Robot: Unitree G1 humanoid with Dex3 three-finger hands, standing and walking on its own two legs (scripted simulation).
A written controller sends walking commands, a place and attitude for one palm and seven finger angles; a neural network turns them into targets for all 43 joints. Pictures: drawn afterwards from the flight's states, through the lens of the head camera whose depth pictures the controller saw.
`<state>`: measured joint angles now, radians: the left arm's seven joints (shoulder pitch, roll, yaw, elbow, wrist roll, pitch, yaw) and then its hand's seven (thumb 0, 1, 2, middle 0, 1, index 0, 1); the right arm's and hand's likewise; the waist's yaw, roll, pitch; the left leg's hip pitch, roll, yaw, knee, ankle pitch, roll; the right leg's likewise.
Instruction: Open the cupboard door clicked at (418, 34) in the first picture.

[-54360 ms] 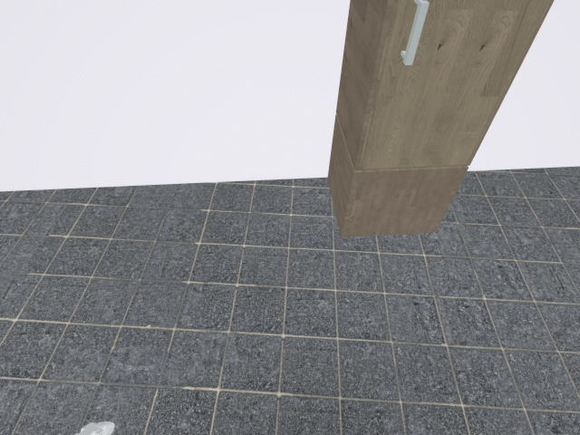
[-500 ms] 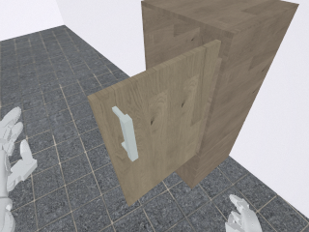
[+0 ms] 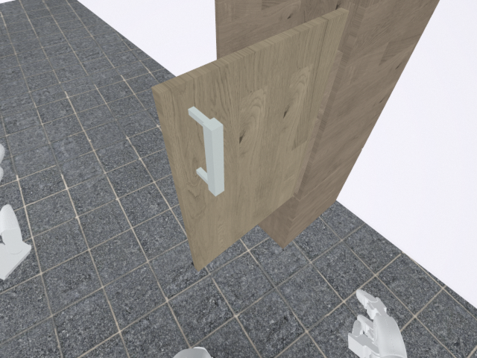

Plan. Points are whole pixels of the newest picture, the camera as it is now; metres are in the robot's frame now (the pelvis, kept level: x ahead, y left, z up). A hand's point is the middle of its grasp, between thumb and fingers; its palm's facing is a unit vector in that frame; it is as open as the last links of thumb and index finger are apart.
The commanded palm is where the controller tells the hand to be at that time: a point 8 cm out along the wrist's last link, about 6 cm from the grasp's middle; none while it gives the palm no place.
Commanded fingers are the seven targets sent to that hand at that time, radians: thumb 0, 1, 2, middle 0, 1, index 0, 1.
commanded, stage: step back with the hand held close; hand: left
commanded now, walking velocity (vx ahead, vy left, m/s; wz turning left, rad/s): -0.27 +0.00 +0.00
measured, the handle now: (206, 154) +0.38 +0.08 +0.14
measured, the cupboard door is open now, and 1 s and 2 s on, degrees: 90 90 90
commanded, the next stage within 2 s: stop stepping back and stand still in 0.46 s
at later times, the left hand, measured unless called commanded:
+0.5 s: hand out of the picture +0.12 +0.26 +0.18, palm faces +0.41 -0.79 -0.46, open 7.4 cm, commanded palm +0.07 +0.30 +0.19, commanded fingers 0.00 0.90 0.90 -0.20 -0.30 -0.20 -0.30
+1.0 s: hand out of the picture +0.03 +0.28 +0.17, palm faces +0.45 -0.80 -0.41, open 7.4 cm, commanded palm -0.01 +0.32 +0.19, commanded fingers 0.00 0.90 0.90 -0.20 -0.30 -0.20 -0.30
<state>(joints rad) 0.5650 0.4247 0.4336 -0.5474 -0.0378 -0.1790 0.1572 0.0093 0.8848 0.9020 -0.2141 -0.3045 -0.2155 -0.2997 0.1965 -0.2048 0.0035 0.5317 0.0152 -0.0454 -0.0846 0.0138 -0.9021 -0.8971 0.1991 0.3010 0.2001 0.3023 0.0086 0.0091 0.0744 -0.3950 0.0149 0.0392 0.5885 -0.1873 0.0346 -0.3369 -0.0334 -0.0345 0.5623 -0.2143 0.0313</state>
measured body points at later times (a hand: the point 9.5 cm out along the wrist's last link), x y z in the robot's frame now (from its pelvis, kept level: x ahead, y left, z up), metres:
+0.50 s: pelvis -0.08 +0.00 +0.00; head -0.05 +0.02 +0.45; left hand +0.09 +0.30 +0.21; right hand +0.10 -0.21 -0.08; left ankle +0.06 +0.10 -0.73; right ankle -0.18 -0.12 -0.73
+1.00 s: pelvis -0.15 +0.02 +0.01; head -0.18 +0.03 +0.45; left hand +0.00 +0.32 +0.19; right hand -0.02 -0.24 -0.08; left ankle -0.11 +0.12 -0.72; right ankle -0.18 -0.11 -0.73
